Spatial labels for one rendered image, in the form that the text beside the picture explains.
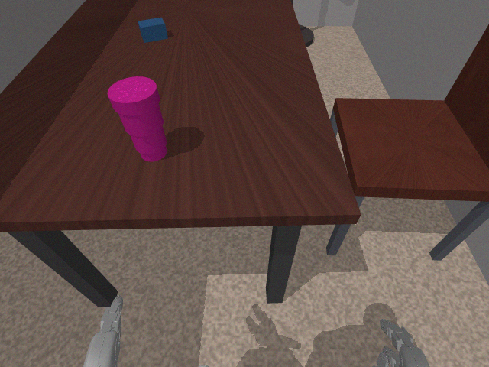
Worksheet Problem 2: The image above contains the table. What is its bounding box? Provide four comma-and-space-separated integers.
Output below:
0, 0, 361, 307

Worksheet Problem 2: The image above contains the left robot hand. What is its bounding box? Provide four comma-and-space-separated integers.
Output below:
83, 295, 123, 367

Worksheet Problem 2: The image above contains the chair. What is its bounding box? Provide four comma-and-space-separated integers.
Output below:
326, 25, 489, 261

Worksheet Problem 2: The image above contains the right robot hand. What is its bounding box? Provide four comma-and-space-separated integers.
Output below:
372, 319, 429, 367

